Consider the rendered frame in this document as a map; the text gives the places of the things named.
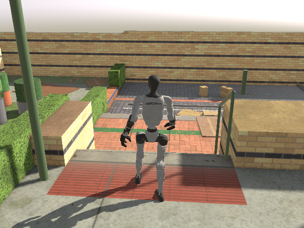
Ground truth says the robot right hand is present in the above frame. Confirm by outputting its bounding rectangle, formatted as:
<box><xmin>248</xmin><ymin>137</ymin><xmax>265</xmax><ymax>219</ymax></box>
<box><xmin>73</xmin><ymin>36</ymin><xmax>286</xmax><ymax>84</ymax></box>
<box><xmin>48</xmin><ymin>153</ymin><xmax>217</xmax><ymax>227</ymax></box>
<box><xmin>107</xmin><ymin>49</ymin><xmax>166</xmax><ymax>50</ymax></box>
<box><xmin>164</xmin><ymin>123</ymin><xmax>175</xmax><ymax>130</ymax></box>

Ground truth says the robot left upper arm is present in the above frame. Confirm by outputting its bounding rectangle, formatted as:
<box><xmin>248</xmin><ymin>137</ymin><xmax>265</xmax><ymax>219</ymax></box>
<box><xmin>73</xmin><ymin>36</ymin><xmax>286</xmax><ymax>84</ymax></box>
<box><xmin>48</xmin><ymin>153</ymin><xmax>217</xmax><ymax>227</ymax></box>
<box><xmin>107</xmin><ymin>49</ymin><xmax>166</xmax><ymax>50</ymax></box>
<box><xmin>130</xmin><ymin>95</ymin><xmax>144</xmax><ymax>122</ymax></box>

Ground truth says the robot right foot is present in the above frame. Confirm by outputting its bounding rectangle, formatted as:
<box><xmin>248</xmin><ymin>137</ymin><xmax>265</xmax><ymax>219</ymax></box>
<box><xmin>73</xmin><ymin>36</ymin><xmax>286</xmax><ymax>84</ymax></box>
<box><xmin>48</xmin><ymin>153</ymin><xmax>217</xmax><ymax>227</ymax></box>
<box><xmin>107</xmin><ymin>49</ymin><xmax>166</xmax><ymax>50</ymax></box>
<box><xmin>155</xmin><ymin>189</ymin><xmax>164</xmax><ymax>202</ymax></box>

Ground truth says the robot left shin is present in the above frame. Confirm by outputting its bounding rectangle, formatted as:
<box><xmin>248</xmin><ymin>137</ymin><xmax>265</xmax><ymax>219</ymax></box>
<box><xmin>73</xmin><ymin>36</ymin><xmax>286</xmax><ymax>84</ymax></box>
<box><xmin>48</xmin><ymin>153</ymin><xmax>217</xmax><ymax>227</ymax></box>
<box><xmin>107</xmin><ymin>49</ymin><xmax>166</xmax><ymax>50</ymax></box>
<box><xmin>136</xmin><ymin>151</ymin><xmax>143</xmax><ymax>178</ymax></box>

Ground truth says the robot right upper arm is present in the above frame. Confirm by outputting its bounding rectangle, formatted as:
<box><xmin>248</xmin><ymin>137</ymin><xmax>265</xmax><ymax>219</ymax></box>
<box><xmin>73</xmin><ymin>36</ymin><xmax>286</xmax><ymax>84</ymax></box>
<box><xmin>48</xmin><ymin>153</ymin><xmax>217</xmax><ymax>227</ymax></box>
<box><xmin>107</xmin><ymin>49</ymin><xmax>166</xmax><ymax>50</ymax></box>
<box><xmin>163</xmin><ymin>95</ymin><xmax>174</xmax><ymax>121</ymax></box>

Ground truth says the robot left hand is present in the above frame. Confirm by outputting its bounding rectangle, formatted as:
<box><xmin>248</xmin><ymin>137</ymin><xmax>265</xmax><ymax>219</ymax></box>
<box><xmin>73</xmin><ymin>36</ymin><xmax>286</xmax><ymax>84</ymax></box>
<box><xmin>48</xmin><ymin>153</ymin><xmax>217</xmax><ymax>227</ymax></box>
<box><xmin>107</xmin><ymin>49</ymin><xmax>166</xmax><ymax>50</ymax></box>
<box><xmin>120</xmin><ymin>134</ymin><xmax>131</xmax><ymax>147</ymax></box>

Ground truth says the right robot forearm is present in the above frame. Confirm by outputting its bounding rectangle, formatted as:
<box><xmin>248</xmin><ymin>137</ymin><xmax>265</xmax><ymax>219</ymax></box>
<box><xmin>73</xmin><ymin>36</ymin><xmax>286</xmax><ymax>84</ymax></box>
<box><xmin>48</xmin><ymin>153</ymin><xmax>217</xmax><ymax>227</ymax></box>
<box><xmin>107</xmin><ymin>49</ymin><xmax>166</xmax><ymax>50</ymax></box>
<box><xmin>170</xmin><ymin>115</ymin><xmax>176</xmax><ymax>126</ymax></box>

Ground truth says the left robot forearm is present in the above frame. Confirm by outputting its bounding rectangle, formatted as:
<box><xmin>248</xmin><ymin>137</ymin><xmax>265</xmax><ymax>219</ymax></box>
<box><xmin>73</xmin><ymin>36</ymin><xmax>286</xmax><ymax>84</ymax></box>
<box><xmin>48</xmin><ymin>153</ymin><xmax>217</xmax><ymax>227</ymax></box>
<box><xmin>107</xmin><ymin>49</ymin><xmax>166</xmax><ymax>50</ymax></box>
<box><xmin>123</xmin><ymin>115</ymin><xmax>134</xmax><ymax>136</ymax></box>

